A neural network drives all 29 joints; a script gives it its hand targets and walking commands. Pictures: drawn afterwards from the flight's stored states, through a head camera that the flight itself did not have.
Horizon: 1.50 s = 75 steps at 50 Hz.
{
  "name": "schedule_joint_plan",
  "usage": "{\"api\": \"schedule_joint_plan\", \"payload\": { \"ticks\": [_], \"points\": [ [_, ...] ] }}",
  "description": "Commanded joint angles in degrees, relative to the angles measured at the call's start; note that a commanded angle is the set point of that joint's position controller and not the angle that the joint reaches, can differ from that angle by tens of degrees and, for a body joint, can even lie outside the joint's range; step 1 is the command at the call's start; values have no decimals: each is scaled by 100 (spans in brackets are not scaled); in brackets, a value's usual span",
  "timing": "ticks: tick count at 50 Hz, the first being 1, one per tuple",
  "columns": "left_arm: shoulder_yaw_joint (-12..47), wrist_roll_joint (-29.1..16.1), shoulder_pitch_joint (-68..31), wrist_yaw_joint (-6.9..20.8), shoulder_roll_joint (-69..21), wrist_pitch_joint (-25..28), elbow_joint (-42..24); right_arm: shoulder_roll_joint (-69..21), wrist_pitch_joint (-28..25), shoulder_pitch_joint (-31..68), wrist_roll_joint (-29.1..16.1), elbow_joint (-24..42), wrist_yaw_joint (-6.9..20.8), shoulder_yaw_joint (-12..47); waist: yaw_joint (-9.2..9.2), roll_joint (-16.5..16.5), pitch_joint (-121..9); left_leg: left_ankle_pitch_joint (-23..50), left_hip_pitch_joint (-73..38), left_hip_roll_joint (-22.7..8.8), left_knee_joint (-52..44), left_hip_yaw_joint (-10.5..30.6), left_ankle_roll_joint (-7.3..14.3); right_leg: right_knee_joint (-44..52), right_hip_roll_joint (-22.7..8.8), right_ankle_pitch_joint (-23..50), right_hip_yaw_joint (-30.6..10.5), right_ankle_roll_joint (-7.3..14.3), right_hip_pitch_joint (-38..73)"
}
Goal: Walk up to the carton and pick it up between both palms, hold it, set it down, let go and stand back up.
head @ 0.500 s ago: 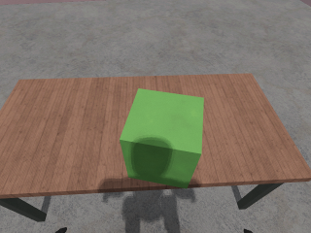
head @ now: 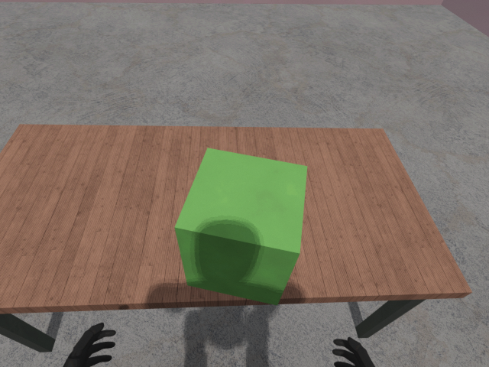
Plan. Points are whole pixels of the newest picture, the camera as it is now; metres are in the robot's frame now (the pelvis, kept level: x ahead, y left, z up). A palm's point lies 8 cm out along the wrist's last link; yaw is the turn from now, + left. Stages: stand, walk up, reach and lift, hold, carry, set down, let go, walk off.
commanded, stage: reach and lift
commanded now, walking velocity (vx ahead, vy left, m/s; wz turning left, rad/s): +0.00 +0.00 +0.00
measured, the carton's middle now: (243, 229) +0.43 +0.01 -0.09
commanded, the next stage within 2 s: none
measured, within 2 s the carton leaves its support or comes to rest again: neither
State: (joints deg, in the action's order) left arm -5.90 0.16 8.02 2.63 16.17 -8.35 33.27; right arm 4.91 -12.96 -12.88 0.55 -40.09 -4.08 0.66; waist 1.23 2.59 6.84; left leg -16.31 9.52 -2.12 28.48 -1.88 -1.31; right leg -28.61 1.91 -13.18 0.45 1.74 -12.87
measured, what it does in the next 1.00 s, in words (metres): stands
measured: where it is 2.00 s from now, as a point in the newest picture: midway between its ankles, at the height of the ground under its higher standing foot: outside the picture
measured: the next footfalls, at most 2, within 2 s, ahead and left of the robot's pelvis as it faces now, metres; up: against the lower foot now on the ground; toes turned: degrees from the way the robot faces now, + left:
none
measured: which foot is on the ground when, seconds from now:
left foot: down 0.00-1.00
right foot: down 0.00-1.00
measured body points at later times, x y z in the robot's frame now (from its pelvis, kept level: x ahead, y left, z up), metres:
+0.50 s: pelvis +0.01 +0.04 +0.00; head +0.00 +0.05 +0.45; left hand +0.18 +0.28 -0.07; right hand +0.17 -0.17 -0.07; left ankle -0.01 +0.13 -0.74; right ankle +0.03 -0.10 -0.74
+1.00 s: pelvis +0.00 +0.04 -0.01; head +0.00 +0.05 +0.44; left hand +0.21 +0.28 -0.04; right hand +0.21 -0.13 -0.05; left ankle -0.01 +0.13 -0.74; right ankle +0.03 -0.10 -0.74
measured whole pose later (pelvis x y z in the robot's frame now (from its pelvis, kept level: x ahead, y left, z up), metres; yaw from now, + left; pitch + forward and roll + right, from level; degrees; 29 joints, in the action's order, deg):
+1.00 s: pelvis +0.00 +0.04 -0.01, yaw +2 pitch -4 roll -2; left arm 5.2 -13.1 6.2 4.6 17.4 27.4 39.7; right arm 0.4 -34.1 -7.2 -7.0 -45.5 -6.9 1.2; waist 0.6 0.0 3.8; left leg -19.9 10.1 -0.2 34.2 -0.8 1.2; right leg -30.5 -0.1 -15.2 1.4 -0.6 -11.0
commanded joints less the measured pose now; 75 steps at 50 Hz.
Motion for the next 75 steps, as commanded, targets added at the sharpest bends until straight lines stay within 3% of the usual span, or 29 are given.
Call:
{"api": "schedule_joint_plan", "payload": {
  "ticks": [1,6,12,16,24,34,41,43,49,57,60,68,71,75],
  "points": [
    [-188,-211,-398,-24,984,677,-1031,503,-561,149,-30,621,-111,-186,-18,-562,-1445,971,117,106,-319,-338,32,526,-378,947,-225,-187,973],
    [116,-396,-105,53,818,961,-740,470,-687,49,-113,521,-89,-218,-175,-497,-915,1036,-75,119,-501,-141,32,747,-269,570,-158,-119,834],
    [292,-482,-156,57,661,1250,-594,500,-730,191,-272,573,-12,-294,-62,-523,-417,1132,-182,78,-784,-84,-62,894,-119,360,-64,-32,916],
    [447,-615,-209,-33,601,1701,-730,568,-893,236,-375,695,72,-418,-28,-740,-442,1039,82,-65,-995,-24,-44,701,-11,520,-77,2,1321],
    [688,-996,-153,-107,645,2627,-448,473,-1317,397,-542,588,161,-440,51,-672,-569,1143,247,-84,-909,111,-65,522,-53,669,-202,44,1519],
    [684,-1111,-154,135,715,3399,-212,192,-1961,461,-794,257,-25,-124,73,-569,-728,1913,-277,157,-278,43,-185,546,-186,867,-278,83,945],
    [726,-1245,-504,217,776,3769,-210,-1,-2343,730,-803,248,-186,-9,-22,-517,-920,1646,-105,140,-66,155,-165,382,-230,594,-242,72,711],
    [762,-1266,-767,219,789,3838,-213,-82,-2389,899,-734,183,-212,-23,-126,-591,-947,1430,92,131,-29,174,-167,327,-232,372,-204,70,630],
    [916,-1394,-1252,173,793,3878,-86,-193,-2412,1466,-737,278,-346,-72,-197,-638,-1139,981,510,51,32,357,-146,95,-234,164,-196,81,585],
    [1145,-1576,-2438,-3,711,3469,87,-105,-1830,2454,-772,277,-410,-239,-265,-786,-1289,22,1008,-98,-254,507,-86,-56,-170,-239,-137,72,649],
    [1118,-1557,-2572,-41,698,3342,223,-53,-1629,2612,-799,220,-434,-223,-251,-789,-1397,248,1006,-103,-224,502,-111,-74,-143,-38,-131,94,706],
    [680,-1313,-2763,94,828,2987,116,-30,-1369,2832,-964,364,-601,29,-138,-674,-1991,1771,472,123,45,138,-153,182,-102,972,-193,40,1091],
    [466,-1213,-2834,167,917,2931,81,-87,-1380,2855,-969,474,-668,84,-100,-596,-2182,1944,396,195,63,63,-132,192,-153,1320,-207,-26,1154],
    [404,-1228,-3078,274,976,2878,1,-154,-1360,2959,-966,654,-735,71,-210,-538,-2313,2025,344,224,90,83,-113,195,-166,1582,-210,-82,1150]
  ]
}}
